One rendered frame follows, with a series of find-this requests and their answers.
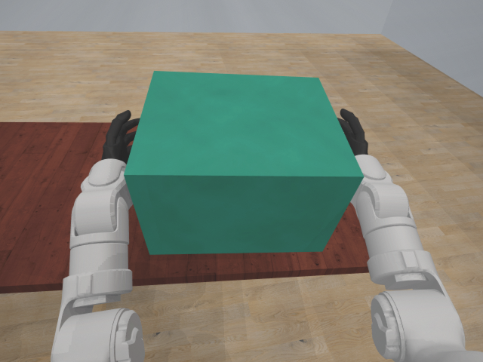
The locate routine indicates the left robot forearm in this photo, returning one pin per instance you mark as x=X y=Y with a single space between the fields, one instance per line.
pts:
x=99 y=239

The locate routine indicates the right robot forearm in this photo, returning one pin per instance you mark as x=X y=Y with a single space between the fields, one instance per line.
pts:
x=396 y=255

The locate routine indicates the robot right upper arm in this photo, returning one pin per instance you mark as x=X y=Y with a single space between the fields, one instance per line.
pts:
x=418 y=326

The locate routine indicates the left robot hand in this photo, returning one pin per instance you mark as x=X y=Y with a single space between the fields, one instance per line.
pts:
x=117 y=138

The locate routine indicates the carton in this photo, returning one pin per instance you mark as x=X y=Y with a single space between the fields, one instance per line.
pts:
x=228 y=163

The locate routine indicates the robot left upper arm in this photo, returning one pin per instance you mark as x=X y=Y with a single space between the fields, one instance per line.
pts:
x=104 y=336

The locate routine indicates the right robot hand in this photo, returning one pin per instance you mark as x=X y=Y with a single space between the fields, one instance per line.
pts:
x=353 y=132

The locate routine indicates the table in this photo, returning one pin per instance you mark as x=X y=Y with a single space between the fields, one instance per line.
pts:
x=42 y=167

